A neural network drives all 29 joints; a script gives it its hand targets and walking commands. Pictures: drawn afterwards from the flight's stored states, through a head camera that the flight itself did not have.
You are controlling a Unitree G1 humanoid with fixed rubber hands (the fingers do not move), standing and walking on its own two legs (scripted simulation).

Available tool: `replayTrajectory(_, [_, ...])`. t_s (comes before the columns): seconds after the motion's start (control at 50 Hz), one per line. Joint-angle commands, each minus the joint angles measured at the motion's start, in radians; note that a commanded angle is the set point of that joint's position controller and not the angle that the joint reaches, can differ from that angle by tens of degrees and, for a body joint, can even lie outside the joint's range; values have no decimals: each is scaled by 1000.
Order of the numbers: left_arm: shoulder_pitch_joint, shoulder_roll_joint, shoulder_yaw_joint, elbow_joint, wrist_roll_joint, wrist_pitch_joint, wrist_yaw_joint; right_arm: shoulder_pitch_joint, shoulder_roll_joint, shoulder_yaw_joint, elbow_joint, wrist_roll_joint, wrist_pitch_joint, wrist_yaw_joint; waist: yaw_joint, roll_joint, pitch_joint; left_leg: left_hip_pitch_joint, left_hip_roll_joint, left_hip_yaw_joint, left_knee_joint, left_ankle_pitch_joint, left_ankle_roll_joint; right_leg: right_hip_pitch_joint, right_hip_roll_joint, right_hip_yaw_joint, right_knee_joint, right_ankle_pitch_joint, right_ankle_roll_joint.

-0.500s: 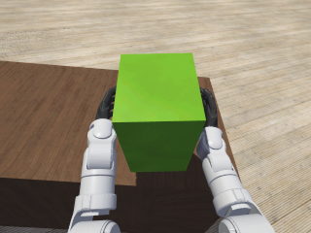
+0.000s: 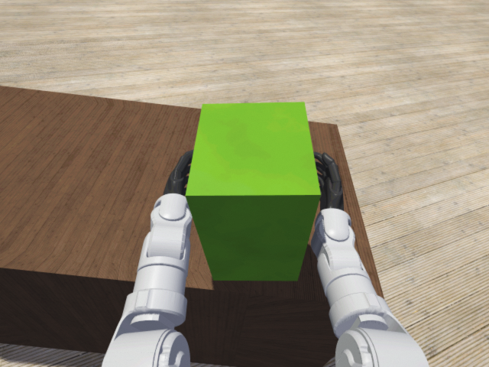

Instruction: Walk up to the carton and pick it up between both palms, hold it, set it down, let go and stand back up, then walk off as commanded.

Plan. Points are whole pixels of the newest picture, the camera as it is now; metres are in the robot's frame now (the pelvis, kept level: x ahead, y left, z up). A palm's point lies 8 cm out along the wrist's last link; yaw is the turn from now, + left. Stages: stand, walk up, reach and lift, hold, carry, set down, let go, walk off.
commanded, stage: set down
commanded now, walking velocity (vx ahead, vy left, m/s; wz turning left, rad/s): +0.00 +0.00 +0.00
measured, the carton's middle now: (254, 200) +0.39 -0.01 +0.08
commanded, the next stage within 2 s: none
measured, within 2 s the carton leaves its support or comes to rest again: neither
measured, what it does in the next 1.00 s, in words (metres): stands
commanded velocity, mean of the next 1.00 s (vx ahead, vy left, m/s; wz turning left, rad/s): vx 0.00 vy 0.00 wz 0.00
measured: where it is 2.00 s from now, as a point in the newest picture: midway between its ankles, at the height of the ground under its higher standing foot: outside the picture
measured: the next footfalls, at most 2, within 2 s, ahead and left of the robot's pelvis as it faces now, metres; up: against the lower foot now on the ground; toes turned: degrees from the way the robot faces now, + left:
none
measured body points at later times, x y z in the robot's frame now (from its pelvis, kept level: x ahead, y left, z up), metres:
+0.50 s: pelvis +0.01 +0.00 +0.00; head +0.04 +0.03 +0.45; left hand +0.41 +0.14 +0.05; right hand +0.40 -0.12 +0.08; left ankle +0.01 +0.12 -0.75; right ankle -0.01 -0.13 -0.75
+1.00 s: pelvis +0.02 +0.01 +0.00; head +0.07 +0.02 +0.45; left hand +0.41 +0.13 +0.02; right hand +0.41 -0.13 +0.04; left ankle +0.01 +0.12 -0.75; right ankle -0.01 -0.13 -0.75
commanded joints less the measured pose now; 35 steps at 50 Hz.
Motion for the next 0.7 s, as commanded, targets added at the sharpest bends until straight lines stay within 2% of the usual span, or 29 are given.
replayTrajectory(0.0, [-657, -457, -289, -69, -52, -159, -120, -613, 500, 354, -135, -36, -57, 140, 54, 99, -474, 57, -59, 121, 5, 343, -22, 156, 40, -50, 28, 366, 30])
replayTrajectory(0.02, [-644, -441, -253, -20, -28, -157, -127, -584, 472, 308, -78, -67, -46, 142, 42, 108, -417, 24, -61, 114, -11, 303, -19, 166, 33, -49, 26, 345, 26])
replayTrajectory(0.04, [-621, -445, -249, -18, -24, -168, -126, -561, 473, 297, -36, -84, -44, 145, 30, 84, -382, 37, -51, 106, -20, 296, -20, 172, 43, -61, 26, 312, 21])
replayTrajectory(0.06, [-621, -450, -238, -13, -22, -178, -125, -556, 485, 285, -51, -90, -48, 148, 43, 73, -375, 44, -47, 117, -23, 296, -18, 162, 42, -61, 22, 306, 25])
replayTrajectory(0.08, [-626, -459, -238, 23, -24, -178, -126, -538, 469, 252, -6, -118, -48, 145, 23, 83, -382, 37, -44, 108, -34, 263, -23, 131, 44, -76, 11, 263, 15])
replayTrajectory(0.1, [-623, -450, -246, 7, -29, -191, -125, -561, 484, 292, -51, -95, -59, 148, 42, 62, -410, 33, -47, 113, -38, 260, -15, 161, 45, -68, 18, 299, 21])
replayTrajectory(0.12, [-638, -451, -241, -4, -39, -204, -122, -535, 491, 267, -39, -109, -66, 144, 24, 60, -438, 56, -45, 116, -27, 293, -12, 144, 42, -64, 22, 331, 17])
replayTrajectory(0.18, [-672, -487, -249, 18, -58, -249, -115, -560, 551, 320, -60, -106, -94, 146, 51, 57, -557, 21, -50, 119, 4, 389, -19, 181, 43, -44, 54, 478, 23])
replayTrajectory(0.2, [-698, -482, -267, 34, -56, -270, -104, -553, 541, 279, -35, -130, -94, 144, 18, 79, -555, 19, -49, 114, 1, 354, -24, 158, 44, -51, 50, 439, 20])
replayTrajectory(0.22, [-699, -475, -261, 24, -62, -284, -98, -560, 529, 287, -38, -120, -101, 149, 28, 105, -544, 14, -48, 110, 5, 380, -32, 151, 42, -50, 46, 429, 13])
replayTrajectory(0.24, [-733, -488, -287, 11, -79, -302, -96, -550, 534, 260, 4, -144, -113, 147, 12, 108, -586, 41, -43, 105, 23, 418, -41, 135, 48, -61, 51, 434, 16])
replayTrajectory(0.26, [-697, -488, -288, 66, -79, -304, -96, -566, 527, 253, -40, -156, -116, 143, 12, 108, -570, 44, -40, 107, 26, 415, -42, 128, 50, -61, 42, 437, 9])
replayTrajectory(0.28, [-740, -516, -309, 49, -95, -330, -88, -557, 544, 261, -27, -164, -130, 147, 9, 95, -631, 63, -39, 104, 34, 462, -55, 110, 62, -73, 54, 458, 10])
replayTrajectory(0.3, [-747, -491, -275, 75, -72, -345, -89, -573, 561, 256, -23, -172, -132, 145, 26, 98, -626, 32, -38, 117, 33, 422, -42, 134, 47, -56, 51, 473, 10])
replayTrajectory(0.32, [-752, -488, -279, 77, -81, -358, -86, -563, 579, 270, -25, -155, -125, 143, 25, 92, -612, -8, -48, 125, 25, 382, -35, 164, 40, -45, 54, 469, 14])
replayTrajectory(0.36, [-756, -521, -292, 89, -90, -375, -83, -550, 551, 221, 32, -186, -137, 140, -17, 119, -615, 5, -37, 100, 25, 406, -52, 135, 43, -60, 57, 458, 7])
replayTrajectory(0.38, [-775, -506, -293, 66, -98, -385, -79, -526, 555, 218, 54, -204, -134, 142, -23, 116, -635, 29, -36, 99, 23, 415, -54, 117, 52, -69, 45, 436, 0])
replayTrajectory(0.42, [-705, -519, -274, 137, -78, -385, -72, -518, 553, 217, 58, -193, -140, 142, 6, 120, -608, 62, -30, 98, 49, 486, -60, 68, 56, -61, 34, 448, -1])
replayTrajectory(0.44, [-699, -543, -297, 133, -85, -395, -73, -488, 564, 211, 112, -196, -145, 139, -33, 138, -620, 84, -24, 86, 60, 520, -72, 61, 60, -70, 37, 479, -12])
replayTrajectory(0.46, [-676, -514, -265, 178, -67, -387, -79, -484, 561, 203, 123, -192, -133, 133, 0, 128, -562, 27, -31, 98, 57, 486, -65, 84, 52, -53, 32, 475, -6])
replayTrajectory(0.48, [-673, -521, -265, 160, -77, -385, -86, -498, 572, 218, 88, -191, -138, 132, 0, 114, -587, 28, -33, 99, 48, 490, -56, 105, 53, -53, 42, 510, 0])
replayTrajectory(0.5, [-686, -503, -240, 173, -52, -383, -87, -470, 559, 179, 142, -206, -128, 129, -22, 103, -534, 5, -34, 95, 26, 439, -50, 108, 51, -56, 37, 500, 1])
replayTrajectory(0.52, [-656, -499, -229, 193, -60, -387, -88, -495, 580, 202, 98, -197, -128, 129, 2, 100, -562, -21, -41, 105, 18, 400, -40, 138, 42, -42, 39, 503, 10])
replayTrajectory(0.56, [-701, -474, -211, 200, -62, -404, -87, -514, 576, 192, 87, -201, -126, 135, 15, 84, -576, -46, -36, 109, 20, 396, -38, 138, 46, -41, 56, 494, 13])
replayTrajectory(0.58, [-674, -498, -216, 210, -72, -403, -93, -499, 582, 190, 86, -207, -129, 132, 5, 88, -563, -38, -42, 105, 26, 427, -46, 140, 47, -43, 54, 510, 7])
replayTrajectory(0.6, [-660, -514, -223, 213, -56, -406, -89, -512, 600, 202, 112, -202, -138, 135, 16, 111, -557, -47, -40, 97, 42, 474, -54, 128, 41, -35, 59, 534, 4])
replayTrajectory(0.62, [-696, -509, -212, 201, -35, -409, -86, -499, 563, 162, 151, -224, -138, 136, -8, 138, -553, -4, -33, 96, 42, 491, -67, 97, 55, -59, 53, 482, -4])
replayTrajectory(0.64, [-667, -516, -212, 205, -34, -412, -83, -476, 590, 184, 144, -204, -145, 139, 8, 128, -564, -4, -31, 95, 41, 509, -59, 101, 49, -49, 51, 515, 1])
replayTrajectory(0.68, [-690, -507, -222, 201, -52, -442, -71, -501, 600, 204, 100, -222, -150, 143, 32, 113, -639, 0, -27, 99, 60, 544, -61, 92, 57, -47, 57, 525, 2])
